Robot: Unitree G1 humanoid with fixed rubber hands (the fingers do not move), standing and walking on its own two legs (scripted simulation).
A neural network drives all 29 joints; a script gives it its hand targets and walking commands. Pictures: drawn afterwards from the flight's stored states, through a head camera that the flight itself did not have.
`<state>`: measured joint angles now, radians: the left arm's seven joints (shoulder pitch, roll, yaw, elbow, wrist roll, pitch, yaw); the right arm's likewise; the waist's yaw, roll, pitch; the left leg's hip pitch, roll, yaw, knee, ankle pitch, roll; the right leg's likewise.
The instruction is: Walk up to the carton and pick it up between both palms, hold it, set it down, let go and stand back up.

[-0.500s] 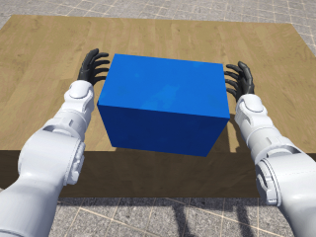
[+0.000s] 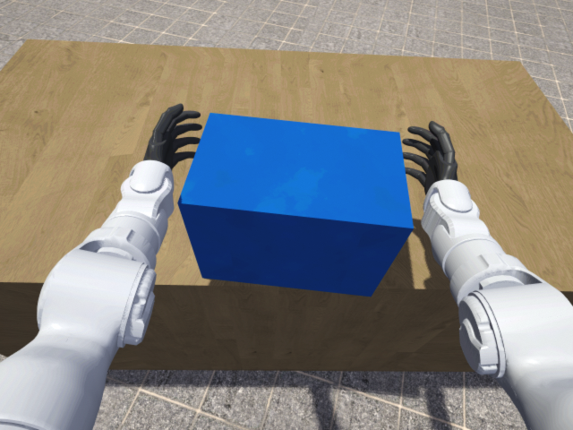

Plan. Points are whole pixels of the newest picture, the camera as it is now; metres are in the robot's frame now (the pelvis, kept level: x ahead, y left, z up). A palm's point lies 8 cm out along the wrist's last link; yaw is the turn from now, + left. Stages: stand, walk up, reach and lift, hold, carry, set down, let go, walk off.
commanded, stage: reach and lift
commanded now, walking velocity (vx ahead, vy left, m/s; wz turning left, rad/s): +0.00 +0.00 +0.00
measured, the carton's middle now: (294, 209) +0.47 +0.01 +0.00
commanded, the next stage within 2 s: none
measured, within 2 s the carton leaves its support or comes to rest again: leaves its support in 1.04 s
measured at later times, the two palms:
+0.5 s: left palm (161, 162) +0.47 +0.20 +0.10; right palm (436, 185) +0.45 -0.18 +0.10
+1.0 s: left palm (166, 174) +0.44 +0.19 +0.11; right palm (450, 203) +0.42 -0.19 +0.10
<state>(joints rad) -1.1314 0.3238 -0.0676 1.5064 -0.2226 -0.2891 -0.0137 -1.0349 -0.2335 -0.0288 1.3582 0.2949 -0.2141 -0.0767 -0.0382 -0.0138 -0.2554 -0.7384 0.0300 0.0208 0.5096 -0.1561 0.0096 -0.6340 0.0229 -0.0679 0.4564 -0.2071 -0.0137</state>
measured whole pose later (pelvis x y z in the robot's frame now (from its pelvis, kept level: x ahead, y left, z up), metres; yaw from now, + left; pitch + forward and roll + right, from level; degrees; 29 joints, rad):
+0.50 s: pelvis +0.01 +0.00 +0.01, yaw +1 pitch +16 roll -1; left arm -1.06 0.27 0.28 1.42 0.07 -0.33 -0.05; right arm -0.90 -0.11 -0.47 1.13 -0.15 -0.25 -0.07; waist -0.03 -0.02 -0.13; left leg -0.54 0.01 0.03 0.36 -0.11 0.02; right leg -0.44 0.01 -0.06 0.32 -0.16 0.00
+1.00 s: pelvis +0.01 -0.01 +0.02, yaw +0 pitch +10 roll -1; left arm -0.86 0.23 0.21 1.18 0.03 -0.25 -0.05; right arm -0.72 -0.07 -0.38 0.99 -0.10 -0.25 -0.09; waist -0.02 -0.03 -0.10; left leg -0.38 0.02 0.04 0.29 -0.10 0.00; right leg -0.29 0.02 -0.05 0.26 -0.16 -0.02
